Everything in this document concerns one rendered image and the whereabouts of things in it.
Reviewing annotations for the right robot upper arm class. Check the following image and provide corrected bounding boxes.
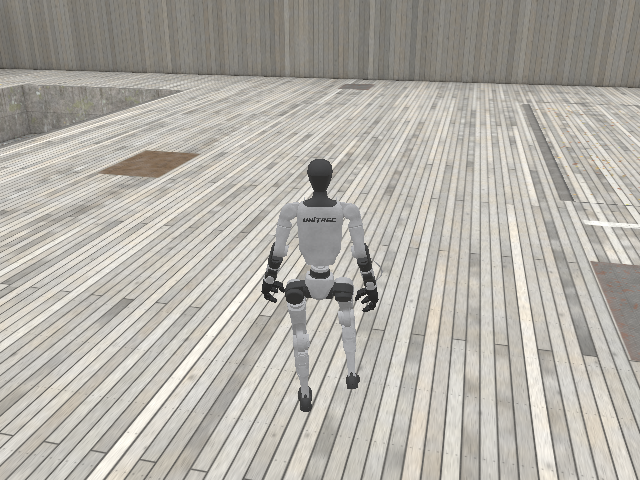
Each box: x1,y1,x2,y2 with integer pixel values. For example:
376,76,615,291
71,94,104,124
341,202,367,259

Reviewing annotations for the robot right hand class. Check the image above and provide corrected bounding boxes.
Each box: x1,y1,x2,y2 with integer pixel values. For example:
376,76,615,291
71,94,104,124
355,286,379,312

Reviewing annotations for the robot left thigh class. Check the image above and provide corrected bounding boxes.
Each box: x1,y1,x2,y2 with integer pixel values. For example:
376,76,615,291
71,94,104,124
285,279,310,352

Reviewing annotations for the robot right shin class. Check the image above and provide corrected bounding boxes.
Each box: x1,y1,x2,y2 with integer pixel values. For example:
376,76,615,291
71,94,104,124
342,309,356,377

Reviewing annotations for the left robot upper arm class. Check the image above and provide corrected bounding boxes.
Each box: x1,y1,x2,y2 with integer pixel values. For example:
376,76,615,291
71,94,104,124
273,202,299,258

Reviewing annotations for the right robot forearm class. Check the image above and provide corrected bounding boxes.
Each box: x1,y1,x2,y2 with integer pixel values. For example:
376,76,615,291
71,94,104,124
357,243,377,290

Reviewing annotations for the left robot forearm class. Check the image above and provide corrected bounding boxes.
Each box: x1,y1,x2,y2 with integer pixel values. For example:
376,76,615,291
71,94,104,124
264,242,283,284

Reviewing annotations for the robot left hand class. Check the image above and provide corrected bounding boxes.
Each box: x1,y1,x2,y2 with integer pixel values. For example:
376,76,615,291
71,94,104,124
261,279,285,303

